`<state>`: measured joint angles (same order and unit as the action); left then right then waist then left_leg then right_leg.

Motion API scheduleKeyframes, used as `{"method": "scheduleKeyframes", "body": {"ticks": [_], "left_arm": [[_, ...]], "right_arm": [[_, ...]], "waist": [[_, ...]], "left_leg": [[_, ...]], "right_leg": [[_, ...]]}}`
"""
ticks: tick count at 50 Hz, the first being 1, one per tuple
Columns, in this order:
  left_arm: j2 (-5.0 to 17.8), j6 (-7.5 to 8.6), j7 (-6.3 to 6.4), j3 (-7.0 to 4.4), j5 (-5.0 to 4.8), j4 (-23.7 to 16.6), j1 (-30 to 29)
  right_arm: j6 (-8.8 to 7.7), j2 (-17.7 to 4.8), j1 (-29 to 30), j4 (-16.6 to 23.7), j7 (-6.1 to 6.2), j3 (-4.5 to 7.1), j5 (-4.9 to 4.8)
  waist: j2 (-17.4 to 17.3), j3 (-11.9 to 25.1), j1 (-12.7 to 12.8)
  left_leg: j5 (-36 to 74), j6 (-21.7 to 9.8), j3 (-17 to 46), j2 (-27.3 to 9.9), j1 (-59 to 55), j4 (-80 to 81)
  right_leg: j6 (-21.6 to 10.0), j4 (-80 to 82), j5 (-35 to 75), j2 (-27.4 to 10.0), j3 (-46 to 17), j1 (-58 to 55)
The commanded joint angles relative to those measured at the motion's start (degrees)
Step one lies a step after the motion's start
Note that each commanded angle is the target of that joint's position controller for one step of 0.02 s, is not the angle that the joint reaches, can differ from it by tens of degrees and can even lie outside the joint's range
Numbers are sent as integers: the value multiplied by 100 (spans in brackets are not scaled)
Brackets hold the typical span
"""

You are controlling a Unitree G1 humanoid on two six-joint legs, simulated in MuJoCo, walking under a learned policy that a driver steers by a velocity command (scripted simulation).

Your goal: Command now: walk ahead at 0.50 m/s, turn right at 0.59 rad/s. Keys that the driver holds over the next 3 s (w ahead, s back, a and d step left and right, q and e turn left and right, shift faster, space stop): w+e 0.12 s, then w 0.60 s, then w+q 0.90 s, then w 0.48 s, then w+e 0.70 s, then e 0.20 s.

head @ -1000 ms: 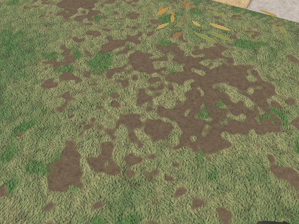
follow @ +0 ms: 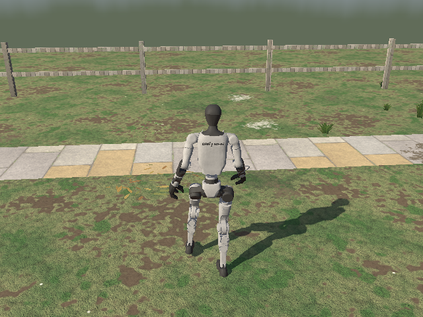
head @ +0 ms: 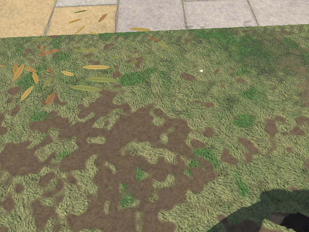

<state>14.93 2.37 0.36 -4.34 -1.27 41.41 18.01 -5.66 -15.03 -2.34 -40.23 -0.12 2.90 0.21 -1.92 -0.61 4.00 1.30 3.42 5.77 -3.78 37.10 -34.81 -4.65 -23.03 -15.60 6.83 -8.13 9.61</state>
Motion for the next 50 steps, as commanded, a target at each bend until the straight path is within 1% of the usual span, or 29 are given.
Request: {"method": "scheduleKeyframes", "body": {"ticks": [1,3,4,5,6,7,8,9,10,11,14,17,19,21,25,27,28,29,30,31,32,33,34,35,36,38,40,46,50], "left_arm": [[874,24,45,-249,-26,-286,150],[879,0,60,-262,2,-329,70],[768,-6,59,-226,11,-375,-9],[477,24,36,-124,39,-454,-71],[123,59,33,-21,15,-591,377],[290,98,51,12,-94,-642,727],[779,94,51,-95,-105,-518,499],[849,69,40,-111,-38,-589,-14],[764,68,27,-100,39,-674,-304],[681,71,5,-111,66,-715,-408],[413,41,-43,-50,32,-695,-279],[282,75,-61,49,106,-789,-687],[191,119,-100,111,93,-826,-1038],[193,148,-139,129,59,-873,-1377],[339,180,-217,92,-2,-1032,-1812],[461,200,-230,33,19,-996,-1582],[597,199,-207,-55,61,-844,-1093],[882,190,-156,-203,93,-595,-244],[1394,155,-78,-330,157,-444,821],[1658,151,-126,-337,154,-401,857],[1140,165,-148,-211,94,-425,750],[944,181,-150,-129,71,-447,406],[820,184,-165,-77,102,-477,48],[682,194,-186,-39,137,-491,-225],[603,220,-186,-17,176,-487,-371],[590,312,-171,-33,155,-391,-440],[685,379,-132,-76,188,-243,-325],[851,382,-26,-117,181,67,-83],[925,283,10,-155,120,333,228]], "right_arm": [[-161,-609,512,510,-84,166,-61],[-225,-726,226,475,-108,240,-91],[-255,-791,-211,360,-90,301,-76],[-291,-1001,-876,269,-53,388,22],[-286,-1446,-1699,184,-5,496,158],[-213,-1447,-2062,-44,-66,521,65],[-181,-925,-1819,51,-67,384,-30],[-112,-716,-1585,66,-47,315,-26],[-67,-614,-1327,61,-47,261,23],[-55,-495,-1160,31,-43,208,55],[-101,-474,-1086,-108,-55,185,15],[-97,-758,-1182,-264,-32,253,-32],[-53,-874,-1264,-345,-19,272,-72],[-12,-975,-1443,-442,-24,282,-122],[88,-1102,-1773,-653,-43,300,-195],[152,-1184,-1722,-720,-32,318,-216],[174,-1164,-1667,-737,-21,299,-227],[174,-970,-1705,-749,-11,225,-189],[141,-574,-1695,-563,1,60,17],[11,-200,-2182,-462,-19,-60,-48],[-67,-813,-1796,-511,-47,87,-172],[-103,-938,-1350,-366,-70,124,-231],[-90,-844,-1175,-368,-47,108,-171],[-55,-793,-1130,-367,-37,122,-82],[3,-723,-1243,-390,-48,122,-81],[141,-544,-1373,-466,-43,91,-120],[220,-487,-1102,-390,-19,80,-111],[200,-350,-225,-130,-137,31,-121],[195,-279,334,180,-268,-16,-130]], "waist": [[742,180,-21],[926,226,-233],[943,369,-486],[724,886,-816],[-441,1746,-865],[-1928,1999,-768],[-1089,1260,-890],[-575,672,-917],[-280,282,-801],[-294,82,-654],[-467,46,-419],[-252,53,-471],[-233,33,-603],[-247,-9,-750],[-317,-155,-863],[-361,-78,-630],[-313,188,-335],[-148,728,41],[818,1624,392],[2166,2055,42],[1355,1628,231],[1078,986,155],[650,658,-30],[596,392,-201],[727,345,-382],[714,287,-525],[541,105,-483],[450,-192,-158],[382,-411,64]], "left_leg": [[-42,-101,-115,299,-792,505],[-537,-276,-147,352,-1241,682],[-580,-413,-248,393,-1866,909],[-652,-697,128,-85,-3049,824],[-1243,-1391,1915,-1365,-5099,962],[-2858,-1957,4101,-2091,-5681,1630],[-3704,-1795,3771,-1893,-5144,1845],[-3356,-1581,2900,-1641,-4445,1855],[-2707,-1519,2273,-1381,-3732,1969],[-2186,-1487,1829,-1179,-3255,2102],[-1266,-1544,1029,-910,-2721,2405],[-520,-1640,548,-924,-2762,2563],[-315,-1557,189,-821,-2726,2582],[-322,-1479,-31,-769,-2740,2543],[-381,-1376,56,-1052,-3227,2333],[204,-1263,14,-1118,-3375,1953],[1057,-1141,-193,-952,-3311,1366],[1462,-954,-513,-643,-2932,252],[-262,-662,-866,-261,-1696,-1809],[-3405,-433,-509,580,271,-3373],[-3307,-485,-44,244,943,-3964],[-2736,-561,-154,1,1161,-3939],[-2239,-543,-240,-221,923,-3691],[-1911,-495,-218,-357,673,-3342],[-1702,-457,-177,-456,337,-3174],[-1459,-361,-188,-469,167,-2944],[-1021,-275,-86,-457,410,-2536],[550,-338,-203,-180,315,-802],[384,-510,-402,-115,513,-169]], "right_leg": [[-830,249,696,-1389,-1341,165],[-716,-113,751,-1429,-1638,32],[-585,-479,946,-1248,-1601,106],[-374,-1511,1000,-942,-1291,501],[45,-3432,-236,-235,-499,2040],[220,-4754,-1880,-186,-161,3425],[262,-5317,-1458,-511,-328,3864],[277,-5430,-980,-687,-105,3893],[269,-5200,-639,-823,-17,3734],[258,-4885,-411,-974,-45,3520],[308,-4208,-174,-1125,174,3074],[412,-3168,501,-1289,396,3071],[442,-2358,1042,-1265,556,2797],[471,-1722,1374,-1154,706,2476],[312,-1029,1181,-1033,781,2284],[129,-687,954,-890,916,1773],[2,-472,970,-719,1068,995],[-186,-481,1013,-766,971,-265],[-612,-577,1247,-2076,-571,-1929],[-1425,289,10,-2958,-3087,-3066],[-1273,546,-669,-2816,-3061,-2751],[-1085,603,-422,-2622,-2276,-2117],[-996,719,117,-2373,-1704,-1412],[-951,905,545,-2171,-1313,-836],[-930,1074,821,-2056,-1064,-466],[-945,1335,1246,-2009,-564,-173],[-929,1491,1591,-2027,-146,-120],[-573,1667,1861,-1924,957,-352],[-464,1468,2073,-2143,1269,-1121]]}}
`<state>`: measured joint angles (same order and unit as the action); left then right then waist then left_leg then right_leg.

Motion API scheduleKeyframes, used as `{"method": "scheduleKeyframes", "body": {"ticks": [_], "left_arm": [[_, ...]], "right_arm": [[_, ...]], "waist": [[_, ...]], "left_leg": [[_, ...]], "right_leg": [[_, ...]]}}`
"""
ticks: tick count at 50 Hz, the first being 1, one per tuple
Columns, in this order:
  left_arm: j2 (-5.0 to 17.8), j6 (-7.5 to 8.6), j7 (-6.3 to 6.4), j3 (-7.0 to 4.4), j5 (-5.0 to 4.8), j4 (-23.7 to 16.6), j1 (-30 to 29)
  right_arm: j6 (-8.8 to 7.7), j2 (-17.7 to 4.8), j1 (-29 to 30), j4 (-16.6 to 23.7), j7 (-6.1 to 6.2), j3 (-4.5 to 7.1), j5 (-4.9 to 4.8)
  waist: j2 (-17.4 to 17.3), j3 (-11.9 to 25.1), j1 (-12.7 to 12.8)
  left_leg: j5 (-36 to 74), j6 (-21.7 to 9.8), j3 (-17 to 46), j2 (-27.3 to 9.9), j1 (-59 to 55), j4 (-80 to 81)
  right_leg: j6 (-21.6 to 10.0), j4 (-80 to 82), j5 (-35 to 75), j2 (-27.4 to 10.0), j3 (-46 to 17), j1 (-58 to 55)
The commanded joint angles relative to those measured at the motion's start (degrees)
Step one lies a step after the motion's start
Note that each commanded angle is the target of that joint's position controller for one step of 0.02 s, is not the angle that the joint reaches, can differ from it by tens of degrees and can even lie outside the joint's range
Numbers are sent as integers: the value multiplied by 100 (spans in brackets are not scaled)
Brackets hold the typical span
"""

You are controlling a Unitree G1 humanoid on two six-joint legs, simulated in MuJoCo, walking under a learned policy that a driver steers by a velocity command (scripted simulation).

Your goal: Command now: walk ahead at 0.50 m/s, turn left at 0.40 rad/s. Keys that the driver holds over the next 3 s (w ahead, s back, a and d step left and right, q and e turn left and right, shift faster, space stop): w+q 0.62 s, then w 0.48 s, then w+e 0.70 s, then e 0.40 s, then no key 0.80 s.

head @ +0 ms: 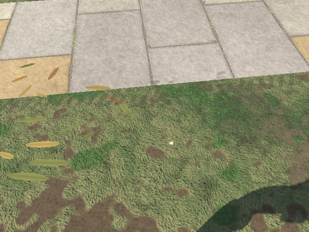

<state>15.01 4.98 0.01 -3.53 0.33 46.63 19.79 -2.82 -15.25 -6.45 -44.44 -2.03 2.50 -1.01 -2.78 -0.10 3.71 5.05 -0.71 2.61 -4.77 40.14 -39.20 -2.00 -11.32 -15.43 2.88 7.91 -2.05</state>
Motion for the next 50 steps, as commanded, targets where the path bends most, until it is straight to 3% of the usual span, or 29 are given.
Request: {"method": "scheduleKeyframes", "body": {"ticks": [1,4,5,6,7,8,9,10,11,12,13,15,17,21,26,29,30,31,32,33,34,35,36,37,39,42,44,47,50], "left_arm": [[941,-20,54,-248,-59,-143,78],[1143,-152,126,-304,-97,-141,-67],[1226,-206,167,-324,-98,-159,-116],[1236,-257,206,-312,-105,-186,-203],[1131,-230,249,-249,-41,-291,-148],[251,-57,129,31,156,-571,416],[626,192,25,3,-29,-593,-31],[877,317,-35,-67,-243,-775,-582],[824,381,-17,-29,-204,-836,-780],[834,383,28,-60,-54,-821,-868],[890,318,45,-111,15,-820,-795],[789,168,49,-114,52,-847,-633],[644,78,70,-69,82,-918,-804],[405,98,29,41,64,-1117,-1698],[665,200,-92,-44,-64,-1275,-2203],[845,283,-101,-171,-78,-1139,-1612],[1016,312,-63,-255,-8,-1043,-1040],[1345,310,-12,-340,59,-972,-165],[1689,230,-69,-429,91,-707,235],[1101,211,-98,-309,-46,-809,77],[806,174,-79,-226,-55,-814,-106],[740,137,-83,-177,7,-829,-348],[645,114,-84,-142,30,-773,-492],[581,122,-75,-104,65,-742,-557],[536,153,-86,-92,5,-629,-548],[829,151,-72,-166,-65,-470,-470],[956,108,-61,-191,-91,-390,-414],[1082,48,-68,-203,-154,-224,-155],[1166,-27,-71,-217,-210,-48,84]], "right_arm": [[-88,-271,824,681,-114,26,-7],[-73,-456,645,830,-198,115,7],[-52,-608,228,774,-195,203,11],[-45,-866,-622,580,-159,359,-3],[-8,-1328,-1603,380,-57,552,-13],[-15,-1891,-1641,389,-1,636,-61],[-54,-1490,-1880,494,6,516,-32],[-80,-1201,-1702,464,25,447,16],[-94,-1054,-1339,530,41,406,-11],[-87,-897,-936,624,54,358,7],[-87,-736,-696,735,74,295,68],[-95,-758,-568,811,106,306,73],[-109,-891,-658,776,172,341,51],[-45,-1015,-969,665,273,387,-15],[46,-979,-1389,528,303,387,-62],[87,-899,-1233,595,312,379,-28],[70,-673,-1195,659,294,300,1],[44,-327,-1285,769,279,174,98],[-8,-186,-2089,898,281,110,-100],[-11,-767,-2000,683,303,206,-129],[7,-973,-1382,742,294,266,-75],[16,-886,-1050,811,298,253,-7],[-9,-797,-820,895,277,256,45],[-17,-688,-835,922,239,247,16],[-4,-493,-899,903,201,202,-6],[-25,-316,-472,1035,171,97,74],[-73,-233,-142,1077,126,35,65],[-118,-269,341,1157,68,20,20],[-140,-385,666,1296,17,52,-21]], "waist": [[486,-478,98],[745,-181,-138],[865,120,-381],[784,559,-856],[327,1133,-1270],[-1213,1627,-635],[-704,2379,-1035],[-438,1600,-1129],[44,1050,-914],[278,658,-666],[203,506,-447],[55,379,-250],[80,216,-245],[-101,79,-599],[-246,94,-772],[-448,223,-375],[-345,648,-87],[408,1437,212],[2471,1901,-185],[1631,1376,-27],[1060,701,121],[645,356,34],[599,66,-49],[749,5,-191],[897,27,-298],[746,-48,-254],[704,-65,-143],[722,-118,44],[774,-225,80]], "left_leg": [[-228,-161,-161,16,247,358],[-1177,-443,-659,396,-393,443],[-1449,-568,-839,628,-997,425],[-1249,-764,-898,877,-2184,735],[-1045,-1092,74,390,-4030,831],[-1736,-2176,3284,-1113,-6059,1211],[-2343,-2405,4604,-1426,-6552,1993],[-2058,-2083,3703,-1236,-6090,2096],[-1607,-1870,2972,-978,-5207,2109],[-1051,-1733,2488,-777,-4319,2195],[-574,-1688,2167,-603,-3713,2349],[-146,-1752,1938,-484,-3090,2553],[147,-1710,1563,-330,-2611,2633],[-385,-1305,1142,108,-2247,2507],[-1149,-1141,1895,-144,-2889,1955],[-953,-945,2222,-126,-3075,1300],[-792,-760,1993,147,-2815,536],[-1856,-517,1398,571,-2048,-1111],[-3971,-196,775,1148,-105,-2755],[-3686,-106,929,696,493,-3412],[-3124,-68,791,551,607,-3548],[-2764,-42,622,397,431,-3446],[-2526,-36,614,268,357,-3166],[-2395,-48,576,136,92,-2939],[-2372,-16,391,61,-115,-2473],[-1881,74,152,-87,-81,-1473],[-1272,90,14,-82,-317,-697],[-675,101,-173,77,-764,158],[-791,-43,-193,159,-884,601]], "right_leg": [[-689,163,2278,-1813,-283,-167],[-486,-718,4626,-1860,-20,-522],[-397,-1382,5591,-1813,85,-525],[-234,-2517,5852,-1620,262,-170],[-4,-4180,4453,-1395,277,1166],[404,-6289,-1088,-158,-81,3882],[323,-7008,-1798,-20,-1356,4601],[201,-6954,-1307,-344,-1443,5064],[132,-6467,-812,-603,-1373,4936],[168,-5942,-545,-777,-1327,4585],[205,-5666,-378,-898,-1352,4152],[358,-5235,-288,-929,-1277,3838],[520,-4626,68,-874,-1139,3769],[616,-2791,1713,-531,-1039,3291],[491,-1792,1739,-290,-1266,2975],[180,-1417,1208,-256,-1182,2148],[-55,-1412,1166,-547,-1352,1123],[-412,-1463,875,-1582,-2376,-373],[-1324,-830,-618,-2655,-5126,-1760],[-1217,-566,-1777,-2584,-5305,-1450],[-992,-526,-1531,-2316,-4393,-801],[-904,-454,-783,-2064,-3738,-157],[-932,-342,-169,-1867,-3292,314],[-901,-221,221,-1704,-2918,640],[-982,-31,701,-1569,-2490,853],[-1118,197,1334,-1607,-2055,928],[-1047,251,1531,-1506,-1691,989],[-925,202,1589,-1444,-1378,985],[-830,50,1611,-1673,-1438,632]]}}
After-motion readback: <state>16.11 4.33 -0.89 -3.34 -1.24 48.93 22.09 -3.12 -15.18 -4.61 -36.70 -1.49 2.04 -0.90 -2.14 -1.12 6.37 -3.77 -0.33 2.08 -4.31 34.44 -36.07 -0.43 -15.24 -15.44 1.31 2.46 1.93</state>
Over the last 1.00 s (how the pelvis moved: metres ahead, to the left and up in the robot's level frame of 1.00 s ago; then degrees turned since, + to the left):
0.51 -0.07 0.00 -5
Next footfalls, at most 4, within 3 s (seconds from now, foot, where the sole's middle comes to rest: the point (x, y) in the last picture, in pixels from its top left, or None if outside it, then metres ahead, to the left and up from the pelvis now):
0.14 left None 0.25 0.13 -0.78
0.60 right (174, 216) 0.56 -0.01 -0.78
1.10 left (99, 188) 0.67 0.34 -0.78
1.64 right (131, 127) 1.04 0.24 -0.78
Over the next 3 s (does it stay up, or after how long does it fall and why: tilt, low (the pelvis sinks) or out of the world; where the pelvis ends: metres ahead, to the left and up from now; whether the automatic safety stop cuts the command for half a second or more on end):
stays up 1.17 0.32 0.00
